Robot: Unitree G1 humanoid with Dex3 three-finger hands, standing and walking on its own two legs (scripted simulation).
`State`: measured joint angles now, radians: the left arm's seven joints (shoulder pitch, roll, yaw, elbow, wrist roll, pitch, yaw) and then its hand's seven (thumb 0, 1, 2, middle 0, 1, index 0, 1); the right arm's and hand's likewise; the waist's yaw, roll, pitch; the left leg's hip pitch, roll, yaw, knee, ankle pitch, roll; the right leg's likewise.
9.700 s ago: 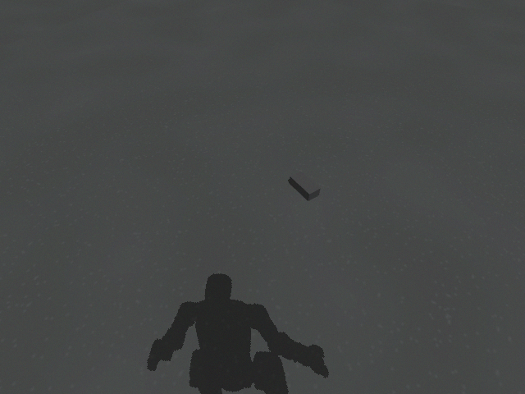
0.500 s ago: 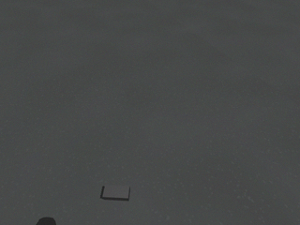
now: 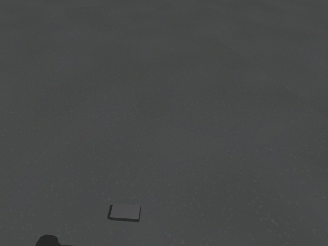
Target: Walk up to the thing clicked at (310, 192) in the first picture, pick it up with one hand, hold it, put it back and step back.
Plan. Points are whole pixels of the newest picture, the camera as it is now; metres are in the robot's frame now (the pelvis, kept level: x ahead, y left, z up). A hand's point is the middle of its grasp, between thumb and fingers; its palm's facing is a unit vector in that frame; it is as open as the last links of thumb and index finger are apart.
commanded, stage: walk up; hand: left
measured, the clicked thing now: (126, 212) +0.45 +0.23 -0.75
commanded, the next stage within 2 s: stand in 0.80 s
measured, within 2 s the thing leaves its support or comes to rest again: neither
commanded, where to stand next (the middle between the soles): +0.06 -0.01 m, yaw -1 degrees
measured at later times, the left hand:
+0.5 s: hand out of the picture +0.08 +0.26 -0.15, palm faces +0.02 -0.94 -0.35, open 7.4 cm
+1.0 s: hand out of the picture +0.06 +0.26 -0.15, palm faces +0.00 -0.94 -0.34, open 7.4 cm
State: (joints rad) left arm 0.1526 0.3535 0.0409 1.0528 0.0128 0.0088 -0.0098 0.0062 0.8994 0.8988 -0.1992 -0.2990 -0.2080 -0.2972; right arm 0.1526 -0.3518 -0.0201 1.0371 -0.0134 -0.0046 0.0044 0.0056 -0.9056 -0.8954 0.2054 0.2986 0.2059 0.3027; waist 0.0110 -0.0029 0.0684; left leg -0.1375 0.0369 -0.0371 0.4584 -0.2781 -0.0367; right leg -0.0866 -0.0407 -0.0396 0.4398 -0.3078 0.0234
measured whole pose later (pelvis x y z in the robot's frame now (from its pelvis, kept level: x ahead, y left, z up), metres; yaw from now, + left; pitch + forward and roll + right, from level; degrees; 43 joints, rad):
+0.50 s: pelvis +0.00 +0.00 +0.00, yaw +0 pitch -3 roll +0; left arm 0.14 0.36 0.04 1.02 0.01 0.02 -0.01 0.01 0.90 0.90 -0.20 -0.30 -0.21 -0.30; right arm 0.14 -0.36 -0.02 1.01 -0.01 0.00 0.00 0.01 -0.91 -0.90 0.21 0.30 0.21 0.30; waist 0.01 0.00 0.09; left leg -0.15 0.03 -0.04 0.51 -0.31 -0.04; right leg -0.10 -0.05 -0.04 0.50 -0.34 0.02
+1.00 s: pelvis -0.02 +0.01 +0.00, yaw +0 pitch -3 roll +0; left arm 0.11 0.35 0.02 1.06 0.01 0.01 0.00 0.01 0.90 0.90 -0.20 -0.30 -0.21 -0.30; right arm 0.11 -0.35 0.00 1.05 0.00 0.00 0.00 0.01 -0.91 -0.90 0.21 0.30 0.21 0.30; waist 0.01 0.00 0.10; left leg -0.13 0.02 -0.03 0.42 -0.23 -0.03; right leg -0.07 -0.06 -0.04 0.39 -0.26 0.04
